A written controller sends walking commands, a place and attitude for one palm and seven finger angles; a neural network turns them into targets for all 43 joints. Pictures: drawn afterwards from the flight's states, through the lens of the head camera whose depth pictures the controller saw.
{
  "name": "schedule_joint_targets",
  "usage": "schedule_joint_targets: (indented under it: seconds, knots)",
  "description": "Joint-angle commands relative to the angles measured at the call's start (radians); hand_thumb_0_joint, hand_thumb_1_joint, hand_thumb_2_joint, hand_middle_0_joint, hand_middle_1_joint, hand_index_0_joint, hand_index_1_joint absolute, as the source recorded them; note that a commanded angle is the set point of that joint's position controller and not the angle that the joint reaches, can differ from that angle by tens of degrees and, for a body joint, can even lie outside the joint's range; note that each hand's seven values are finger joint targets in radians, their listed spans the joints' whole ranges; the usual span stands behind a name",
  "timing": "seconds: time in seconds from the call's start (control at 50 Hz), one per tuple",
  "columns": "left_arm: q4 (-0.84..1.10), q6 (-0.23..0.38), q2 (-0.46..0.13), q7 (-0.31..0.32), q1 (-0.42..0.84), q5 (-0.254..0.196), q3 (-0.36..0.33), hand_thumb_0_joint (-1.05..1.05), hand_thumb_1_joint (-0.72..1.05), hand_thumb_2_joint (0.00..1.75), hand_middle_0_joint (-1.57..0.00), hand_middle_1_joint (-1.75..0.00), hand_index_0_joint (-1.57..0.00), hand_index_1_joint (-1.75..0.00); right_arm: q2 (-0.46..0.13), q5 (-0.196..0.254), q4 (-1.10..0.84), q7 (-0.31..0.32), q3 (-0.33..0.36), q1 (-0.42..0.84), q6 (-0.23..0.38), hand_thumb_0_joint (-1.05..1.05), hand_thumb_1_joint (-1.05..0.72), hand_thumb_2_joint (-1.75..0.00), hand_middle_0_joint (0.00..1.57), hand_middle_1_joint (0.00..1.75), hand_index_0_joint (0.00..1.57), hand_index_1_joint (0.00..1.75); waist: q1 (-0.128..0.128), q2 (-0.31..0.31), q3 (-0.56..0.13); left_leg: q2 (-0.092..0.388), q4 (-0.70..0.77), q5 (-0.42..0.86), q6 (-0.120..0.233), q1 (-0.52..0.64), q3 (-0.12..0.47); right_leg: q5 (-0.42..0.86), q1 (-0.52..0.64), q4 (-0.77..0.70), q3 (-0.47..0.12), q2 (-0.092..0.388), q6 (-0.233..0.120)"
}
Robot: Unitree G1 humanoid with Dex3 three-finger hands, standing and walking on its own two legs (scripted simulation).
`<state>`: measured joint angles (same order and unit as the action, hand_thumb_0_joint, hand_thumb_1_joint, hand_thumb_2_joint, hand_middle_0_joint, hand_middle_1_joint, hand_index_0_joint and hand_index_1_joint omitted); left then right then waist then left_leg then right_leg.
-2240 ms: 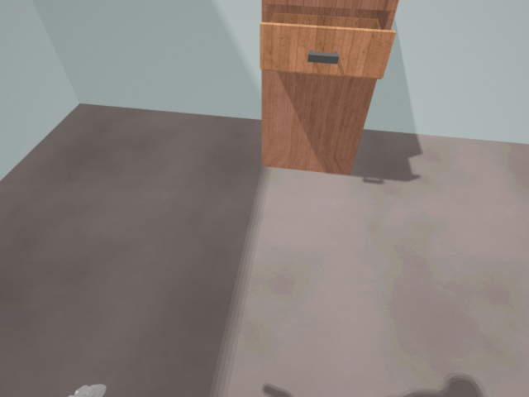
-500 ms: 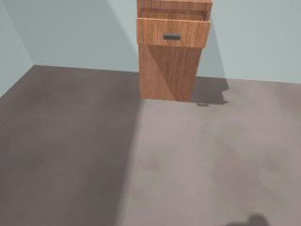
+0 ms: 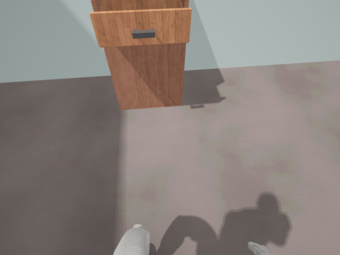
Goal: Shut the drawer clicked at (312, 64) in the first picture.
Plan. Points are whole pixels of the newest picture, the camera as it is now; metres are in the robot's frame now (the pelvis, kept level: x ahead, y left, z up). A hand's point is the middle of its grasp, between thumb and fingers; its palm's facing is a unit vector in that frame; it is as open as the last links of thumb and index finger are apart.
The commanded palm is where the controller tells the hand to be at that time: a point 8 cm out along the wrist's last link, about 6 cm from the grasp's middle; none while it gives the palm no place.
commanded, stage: walk to a spot facing it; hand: left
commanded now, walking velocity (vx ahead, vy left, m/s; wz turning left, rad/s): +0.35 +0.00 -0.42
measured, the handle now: (143, 32) +1.02 +0.24 -0.01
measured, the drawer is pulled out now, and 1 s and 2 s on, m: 0.21 0.21 0.21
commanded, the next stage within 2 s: turn to face it in 0.74 s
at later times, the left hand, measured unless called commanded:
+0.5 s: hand (121, 170) +0.37 +0.21 -0.16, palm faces -0.29 -0.94 -0.19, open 7.4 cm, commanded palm none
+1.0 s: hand (166, 135) +0.54 +0.07 -0.17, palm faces -0.49 -0.85 -0.21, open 7.3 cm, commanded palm none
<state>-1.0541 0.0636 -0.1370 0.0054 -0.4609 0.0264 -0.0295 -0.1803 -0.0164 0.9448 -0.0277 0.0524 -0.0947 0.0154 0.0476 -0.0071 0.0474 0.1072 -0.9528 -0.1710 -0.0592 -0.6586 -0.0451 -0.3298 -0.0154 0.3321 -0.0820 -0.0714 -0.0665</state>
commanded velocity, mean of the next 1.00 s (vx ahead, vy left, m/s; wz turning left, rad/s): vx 0.24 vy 0.00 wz -0.34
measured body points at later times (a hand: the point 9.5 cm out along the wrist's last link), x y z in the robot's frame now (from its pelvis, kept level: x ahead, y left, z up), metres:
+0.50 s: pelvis +0.21 +0.05 +0.00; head +0.23 +0.06 +0.45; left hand +0.39 +0.26 -0.14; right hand +0.09 -0.18 -0.14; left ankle +0.18 +0.14 -0.74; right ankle +0.28 -0.12 -0.66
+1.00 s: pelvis +0.38 -0.05 +0.00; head +0.41 -0.06 +0.44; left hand +0.57 +0.12 -0.15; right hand +0.33 -0.30 -0.15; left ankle +0.51 +0.05 -0.69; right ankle +0.35 -0.13 -0.74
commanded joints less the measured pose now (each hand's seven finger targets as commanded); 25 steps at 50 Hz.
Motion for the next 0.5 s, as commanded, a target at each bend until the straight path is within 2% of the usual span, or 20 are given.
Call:
schedule_joint_targets:
  seconds: [0.0, 0.02, 0.04, 0.06, 0.08, 0.1, 0.12, 0.14, 0.16, 0.18, 0.22, 0.24, 0.28, 0.38, 0.42, 0.48]
  knots:
    - [0.041, 0.01, -0.196, 0.024, -0.063, 0.002, -0.049, 0.0, 0.9, 0.9, -0.2, -0.3, -0.2, -0.3, -0.054, 0.005, -0.139, -0.001, 0.005, 0.157, 0.04, 0.0, -0.9, -0.9, 0.2, 0.3, 0.2, 0.3, 0.015, 0.137, 0.048, -0.045, 0.208, -0.011, 0.027, 0.076, -0.041, 0.633, -0.02, -0.045, -0.179, 0.242, -0.095]
    - [0.047, 0.01, -0.212, 0.024, -0.039, 0.002, -0.054, 0.0, 0.9, 0.9, -0.2, -0.3, -0.2, -0.3, -0.062, 0.008, -0.134, 0.003, 0.007, 0.122, 0.044, 0.0, -0.9, -0.9, 0.2, 0.3, 0.2, 0.3, -0.007, 0.147, 0.027, -0.065, 0.258, -0.032, 0.039, 0.16, -0.046, 0.7, -0.026, -0.012, -0.178, 0.244, -0.093]
    - [0.052, 0.01, -0.228, 0.023, -0.012, 0.002, -0.06, 0.0, 0.9, 0.9, -0.2, -0.3, -0.2, -0.3, -0.08, 0.006, -0.113, 0.01, 0.014, 0.043, 0.049, 0.0, -0.9, -0.9, 0.2, 0.3, 0.2, 0.3, -0.045, 0.147, -0.011, -0.094, 0.315, -0.044, 0.048, 0.272, -0.068, 0.779, -0.03, 0.066, -0.158, 0.234, -0.083]
    - [0.059, 0.011, -0.229, 0.021, 0.004, -0.004, -0.064, 0.0, 0.9, 0.9, -0.2, -0.3, -0.2, -0.3, -0.102, 0.002, -0.073, 0.024, 0.018, -0.082, 0.055, 0.0, -0.9, -0.9, 0.2, 0.3, 0.2, 0.3, -0.098, 0.126, -0.067, -0.115, 0.399, 0.015, 0.062, 0.454, -0.071, 0.819, -0.087, 0.193, -0.136, 0.196, -0.059]
    - [0.067, 0.012, -0.213, 0.017, 0.008, -0.011, -0.067, 0.0, 0.9, 0.9, -0.2, -0.3, -0.2, -0.3, -0.157, -0.004, -0.027, 0.04, 0.031, -0.251, 0.058, 0.0, -0.9, -0.9, 0.2, 0.3, 0.2, 0.3, -0.163, 0.091, -0.164, -0.048, 0.423, 0.072, 0.085, 0.723, -0.013, 0.697, -0.211, 0.391, -0.118, 0.159, -0.033]
    - [0.081, 0.007, -0.151, 0.003, -0.044, -0.027, -0.068, 0.0, 0.9, 0.9, -0.2, -0.3, -0.2, -0.3, -0.279, -0.022, 0.0, 0.049, 0.061, -0.373, 0.06, 0.0, -0.9, -0.9, 0.2, 0.3, 0.2, 0.3, -0.181, -0.172, -0.29, 0.256, 0.445, 0.099, 0.185, 0.959, 0.356, 0.189, -0.454, 0.728, -0.006, 0.02, 0.012]
    - [0.105, 0.017, -0.127, -0.005, -0.015, -0.024, -0.061, 0.0, 0.9, 0.9, -0.2, -0.3, -0.2, -0.3, -0.301, -0.011, 0.006, 0.046, 0.056, -0.41, 0.053, 0.0, -0.9, -0.9, 0.2, 0.3, 0.2, 0.3, -0.163, -0.242, -0.281, 0.423, 0.615, 0.069, 0.273, 0.901, 0.586, -0.229, -0.563, 0.996, 0.024, -0.014, 0.02]
    - [0.123, 0.005, -0.14, -0.005, 0.034, -0.017, -0.052, 0.0, 0.9, 0.9, -0.2, -0.3, -0.2, -0.3, -0.268, 0.001, -0.019, 0.046, 0.043, -0.317, 0.051, 0.0, -0.9, -0.9, 0.2, 0.3, 0.2, 0.3, -0.133, -0.152, -0.184, 0.443, 0.686, -0.148, 0.291, 0.738, 0.595, -0.207, -0.62, 1.098, 0.011, 0.056, 0.02]
    - [0.129, -0.004, -0.127, -0.013, 0.094, -0.007, -0.056, 0.0, 0.9, 0.9, -0.2, -0.3, -0.2, -0.3, -0.2, -0.001, -0.033, 0.047, 0.035, -0.23, 0.058, 0.0, -0.9, -0.9, 0.2, 0.3, 0.2, 0.3, -0.104, -0.177, -0.055, 0.391, 0.734, -0.303, 0.257, 0.593, 0.486, -0.113, -0.662, 1.113, 0.023, 0.108, 0.032]
    - [0.128, -0.018, -0.132, -0.026, 0.116, 0.002, -0.06, 0.0, 0.9, 0.9, -0.2, -0.3, -0.2, -0.3, -0.134, -0.003, -0.036, 0.046, 0.017, -0.182, 0.061, 0.0, -0.9, -0.9, 0.2, 0.3, 0.2, 0.3, -0.074, -0.173, 0.025, 0.327, 0.762, -0.34, 0.214, 0.476, 0.376, -0.038, -0.648, 1.08, 0.03, 0.145, 0.035]
    - [0.116, -0.051, -0.098, -0.041, 0.096, 0.01, -0.061, 0.0, 0.9, 0.9, -0.2, -0.3, -0.2, -0.3, -0.084, -0.006, -0.027, 0.048, 0.006, -0.157, 0.073, 0.0, -0.9, -0.9, 0.2, 0.3, 0.2, 0.3, -0.027, -0.124, 0.055, 0.248, 0.766, -0.192, 0.163, 0.354, 0.162, 0.045, -0.582, 1.002, 0.052, 0.169, 0.047]
    - [0.113, -0.061, -0.089, -0.044, 0.08, 0.009, -0.062, 0.0, 0.9, 0.9, -0.2, -0.3, -0.2, -0.3, -0.086, -0.004, -0.023, 0.05, 0.008, -0.15, 0.079, 0.0, -0.9, -0.9, 0.2, 0.3, 0.2, 0.3, -0.009, -0.115, 0.026, 0.237, 0.758, -0.132, 0.161, 0.361, 0.094, 0.07, -0.57, 0.981, 0.061, 0.176, 0.054]
    - [0.133, -0.078, -0.087, -0.049, 0.11, 0.012, -0.065, 0.0, 0.9, 0.9, -0.2, -0.3, -0.2, -0.3, -0.094, -0.003, -0.014, 0.051, 0.011, -0.171, 0.087, 0.0, -0.9, -0.9, 0.2, 0.3, 0.2, 0.3, -0.007, -0.098, 0.028, 0.235, 0.78, -0.099, 0.173, 0.357, 0.031, 0.124, -0.598, 0.939, 0.066, 0.195, 0.071]
    - [0.181, -0.085, -0.086, -0.062, 0.261, 0.014, -0.059, 0.0, 0.9, 0.9, -0.2, -0.3, -0.2, -0.3, -0.114, 0.004, 0.024, 0.051, 0.015, -0.271, 0.095, 0.0, -0.9, -0.9, 0.2, 0.3, 0.2, 0.3, -0.037, -0.059, 0.047, 0.232, 0.783, 0.065, 0.184, 0.547, -0.065, 0.248, -0.75, 0.773, 0.098, 0.216, 0.101]
    - [0.202, -0.085, -0.085, -0.066, 0.341, 0.013, -0.052, 0.0, 0.9, 0.9, -0.2, -0.3, -0.2, -0.3, -0.119, 0.003, 0.04, 0.051, 0.012, -0.32, 0.092, 0.0, -0.9, -0.9, 0.2, 0.3, 0.2, 0.3, -0.066, -0.061, 0.064, 0.227, 0.774, 0.129, 0.182, 0.588, -0.102, 0.258, -0.746, 0.672, 0.129, 0.209, 0.101]
    - [0.223, -0.081, -0.079, -0.069, 0.436, 0.008, -0.045, 0.0, 0.9, 0.9, -0.2, -0.3, -0.2, -0.3, -0.128, -0.003, 0.061, 0.052, 0.01, -0.37, 0.085, 0.0, -0.9, -0.9, 0.2, 0.3, 0.2, 0.3, -0.092, -0.074, 0.086, 0.237, 0.751, 0.236, 0.178, 0.647, -0.156, 0.245, -0.724, 0.539, 0.165, 0.193, 0.088]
